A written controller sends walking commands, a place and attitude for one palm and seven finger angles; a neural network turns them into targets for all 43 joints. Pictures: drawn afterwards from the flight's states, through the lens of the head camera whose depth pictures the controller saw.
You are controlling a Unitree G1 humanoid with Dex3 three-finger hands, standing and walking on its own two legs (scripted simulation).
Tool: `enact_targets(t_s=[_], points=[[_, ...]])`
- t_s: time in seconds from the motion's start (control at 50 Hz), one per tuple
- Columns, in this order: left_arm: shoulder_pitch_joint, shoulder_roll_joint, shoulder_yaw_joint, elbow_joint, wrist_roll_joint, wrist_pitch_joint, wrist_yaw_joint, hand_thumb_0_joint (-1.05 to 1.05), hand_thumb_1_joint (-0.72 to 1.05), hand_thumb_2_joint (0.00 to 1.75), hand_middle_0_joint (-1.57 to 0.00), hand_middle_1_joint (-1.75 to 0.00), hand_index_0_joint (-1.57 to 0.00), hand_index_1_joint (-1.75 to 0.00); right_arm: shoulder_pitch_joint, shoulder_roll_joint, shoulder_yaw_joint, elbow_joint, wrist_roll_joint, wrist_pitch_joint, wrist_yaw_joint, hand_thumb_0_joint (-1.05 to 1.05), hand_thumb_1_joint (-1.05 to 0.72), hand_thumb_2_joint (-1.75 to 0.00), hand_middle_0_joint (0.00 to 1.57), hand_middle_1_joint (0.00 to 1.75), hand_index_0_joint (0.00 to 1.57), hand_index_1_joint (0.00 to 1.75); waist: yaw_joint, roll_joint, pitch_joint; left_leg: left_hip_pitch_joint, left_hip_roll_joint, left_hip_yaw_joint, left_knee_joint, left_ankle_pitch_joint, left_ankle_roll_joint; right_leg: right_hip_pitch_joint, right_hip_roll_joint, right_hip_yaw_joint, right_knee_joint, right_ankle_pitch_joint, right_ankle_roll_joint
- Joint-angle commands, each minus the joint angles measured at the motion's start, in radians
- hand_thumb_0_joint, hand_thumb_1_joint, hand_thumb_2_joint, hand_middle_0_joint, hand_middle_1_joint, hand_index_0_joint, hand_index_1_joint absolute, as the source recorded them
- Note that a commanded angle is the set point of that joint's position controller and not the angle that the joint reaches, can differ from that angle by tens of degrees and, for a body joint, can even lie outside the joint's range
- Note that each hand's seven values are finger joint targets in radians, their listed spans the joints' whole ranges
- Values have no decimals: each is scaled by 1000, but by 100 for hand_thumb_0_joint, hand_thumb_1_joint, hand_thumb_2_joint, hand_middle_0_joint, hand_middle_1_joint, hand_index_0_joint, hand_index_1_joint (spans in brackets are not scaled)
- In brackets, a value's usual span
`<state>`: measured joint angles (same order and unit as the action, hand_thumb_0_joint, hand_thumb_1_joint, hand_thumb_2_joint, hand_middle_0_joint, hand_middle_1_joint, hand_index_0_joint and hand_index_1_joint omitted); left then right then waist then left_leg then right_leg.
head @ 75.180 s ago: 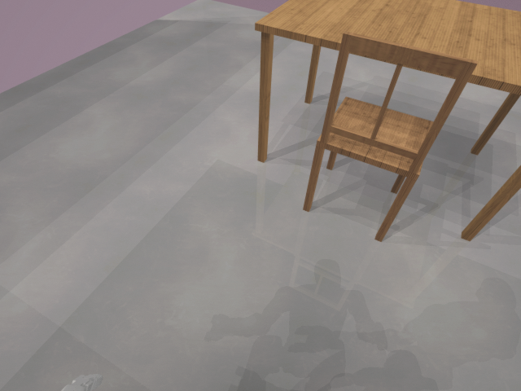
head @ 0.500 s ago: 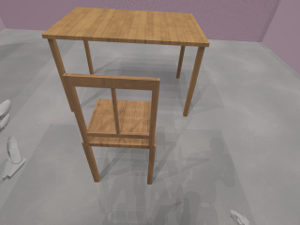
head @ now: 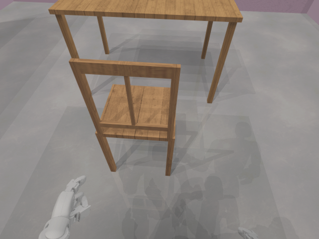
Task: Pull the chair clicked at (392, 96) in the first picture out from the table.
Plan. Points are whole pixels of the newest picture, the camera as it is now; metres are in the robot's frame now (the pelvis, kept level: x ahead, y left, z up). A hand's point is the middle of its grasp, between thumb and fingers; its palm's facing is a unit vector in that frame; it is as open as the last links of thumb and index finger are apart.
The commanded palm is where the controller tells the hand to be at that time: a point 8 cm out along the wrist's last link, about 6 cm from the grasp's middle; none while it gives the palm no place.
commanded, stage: let the arm hang, fingers relaxed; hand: left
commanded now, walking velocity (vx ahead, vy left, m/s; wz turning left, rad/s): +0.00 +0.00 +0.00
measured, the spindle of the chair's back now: (130, 102) +0.63 +0.12 -0.09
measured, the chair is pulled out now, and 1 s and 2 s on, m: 0.50 0.50 0.50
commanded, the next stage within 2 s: look to check the result in 0.92 s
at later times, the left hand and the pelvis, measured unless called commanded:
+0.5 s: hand out of the picture +0.03 +0.17 -0.16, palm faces -0.01 -0.97 -0.24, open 7.3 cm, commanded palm none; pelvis +0.02 -0.02 +0.01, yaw +0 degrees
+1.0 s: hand out of the picture +0.02 +0.15 -0.17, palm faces +0.00 -0.99 -0.17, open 7.3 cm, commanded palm none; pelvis +0.03 -0.01 +0.01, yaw -1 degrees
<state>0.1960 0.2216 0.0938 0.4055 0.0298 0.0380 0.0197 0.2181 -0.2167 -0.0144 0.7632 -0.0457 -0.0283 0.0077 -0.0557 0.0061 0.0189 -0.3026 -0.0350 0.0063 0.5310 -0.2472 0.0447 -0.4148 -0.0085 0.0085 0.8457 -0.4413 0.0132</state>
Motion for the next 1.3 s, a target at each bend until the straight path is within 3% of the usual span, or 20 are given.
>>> enact_targets(t_s=[0.0,0.02,0.04,0.06,0.08,0.1,0.12,0.16,0.18,0.24,0.32,0.46,0.62,0.68,0.78,0.9,1.06,1.12,1.22,1.28], points=[[131,98,-43,167,-6,-41,-3,0,90,90,-20,-30,-20,-30,31,-120,-33,-4,28,-3,-15,0,-90,-90,20,30,20,30,75,101,-140,54,151,-124,-36,381,41,292,4,16,-400,302,-12],[143,136,-44,228,-6,-46,5,0,90,90,-20,-30,-20,-30,44,-96,-26,9,35,-2,-12,0,-90,-90,20,30,20,30,72,37,-149,-37,90,-81,-14,162,3,381,-84,142,-417,411,-47],[122,169,-52,274,-5,-48,6,0,90,90,-20,-30,-20,-30,62,-76,-19,26,40,5,-8,0,-90,-90,20,30,20,30,50,26,-108,-44,43,-41,-21,-47,-22,326,-175,211,-449,369,-94],[88,174,-59,312,-9,-51,2,0,90,90,-20,-30,-20,-30,75,-60,-16,52,37,15,-7,0,-90,-90,20,30,20,30,31,28,-74,5,29,-31,-19,-69,-32,241,-187,237,-477,268,-124],[73,161,-60,354,-14,-57,2,0,90,90,-20,-30,-20,-30,77,-53,-13,84,34,23,-13,0,-90,-90,20,30,20,30,28,-76,-62,47,35,-25,7,-35,-38,206,-172,247,-509,252,-130],[59,150,-67,392,-17,-58,3,0,90,90,-20,-30,-20,-30,96,-58,-13,109,36,26,-15,0,-90,-90,20,30,20,30,18,-125,-35,77,45,-33,-3,-4,-37,179,-160,215,-527,279,-128],[65,88,-50,394,-10,-61,8,0,90,90,-20,-30,-20,-30,110,-42,-20,132,28,25,-18,0,-90,-90,20,30,20,30,16,-67,-35,107,62,-46,-31,48,-33,171,-151,187,-510,337,-122],[68,71,-61,426,-19,-58,13,0,90,90,-20,-30,-20,-30,136,-24,-14,172,28,17,-22,0,-90,-90,20,30,20,30,24,67,-48,134,98,-75,-87,171,-21,208,-101,122,-456,402,-94],[84,62,-66,448,-22,-55,15,0,90,90,-20,-30,-20,-30,138,-25,-13,186,29,14,-25,0,-90,-90,20,30,20,30,37,65,-53,128,112,-83,-100,203,-13,237,-86,101,-449,420,-83],[94,53,-77,500,-25,-51,18,0,90,90,-20,-30,-20,-30,160,-27,-11,220,34,15,-32,0,-90,-90,20,30,20,30,41,-8,-28,117,119,-83,-120,206,-11,265,-85,87,-461,431,-76],[104,53,-84,551,-27,-44,20,0,90,90,-20,-30,-20,-30,183,-20,-6,256,36,20,-36,0,-90,-90,20,30,20,30,43,-10,26,107,120,-80,-150,157,-8,251,-80,87,-484,373,-72],[142,46,-91,604,-27,-46,22,0,90,90,-20,-30,-20,-30,211,-13,0,296,38,18,-39,0,-90,-90,20,30,20,30,43,-23,29,132,121,-75,-164,125,-2,236,-79,93,-507,324,-69],[171,19,-96,634,-24,-47,26,0,90,90,-20,-30,-20,-30,216,10,0,317,38,21,-41,0,-90,-90,20,30,20,30,39,-2,98,115,117,-70,-176,73,-3,184,-74,100,-525,258,-69],[181,11,-95,641,-24,-47,26,0,90,90,-20,-30,-20,-30,215,16,1,317,37,18,-43,0,-90,-90,20,30,20,30,40,31,93,123,121,-75,-180,75,0,178,-73,98,-518,265,-69],[190,1,-93,642,-23,-49,26,0,90,90,-20,-30,-20,-30,221,14,1,316,38,11,-46,0,-90,-90,20,30,20,30,41,16,57,131,125,-79,-177,105,3,201,-71,92,-503,299,-66],[190,-10,-94,645,-22,-48,26,0,90,90,-20,-30,-20,-30,221,26,1,318,40,11,-48,0,-90,-90,20,30,20,30,43,-11,78,121,127,-84,-182,105,8,196,-68,81,-503,298,-65],[196,-11,-91,647,-23,-48,27,0,90,90,-20,-30,-20,-30,224,21,1,322,39,6,-50,0,-90,-90,20,30,20,30,46,19,56,137,127,-89,-183,144,10,206,-72,80,-490,322,-62],[188,-12,-92,648,-22,-46,27,0,90,90,-20,-30,-20,-30,225,21,1,323,39,6,-50,0,-90,-90,20,30,20,30,45,-3,82,125,130,-94,-193,131,12,196,-69,75,-489,313,-60],[186,-10,-91,646,-22,-45,27,0,90,90,-20,-30,-20,-30,226,19,1,323,38,6,-49,0,-90,-90,20,30,20,30,45,12,82,122,128,-93,-197,126,12,201,-70,76,-489,311,-60],[192,-9,-89,646,-23,-47,27,0,90,90,-20,-30,-20,-30,225,19,2,322,39,3,-50,0,-90,-90,20,30,20,30,46,3,55,143,129,-90,-189,161,12,211,-74,75,-484,334,-59]])
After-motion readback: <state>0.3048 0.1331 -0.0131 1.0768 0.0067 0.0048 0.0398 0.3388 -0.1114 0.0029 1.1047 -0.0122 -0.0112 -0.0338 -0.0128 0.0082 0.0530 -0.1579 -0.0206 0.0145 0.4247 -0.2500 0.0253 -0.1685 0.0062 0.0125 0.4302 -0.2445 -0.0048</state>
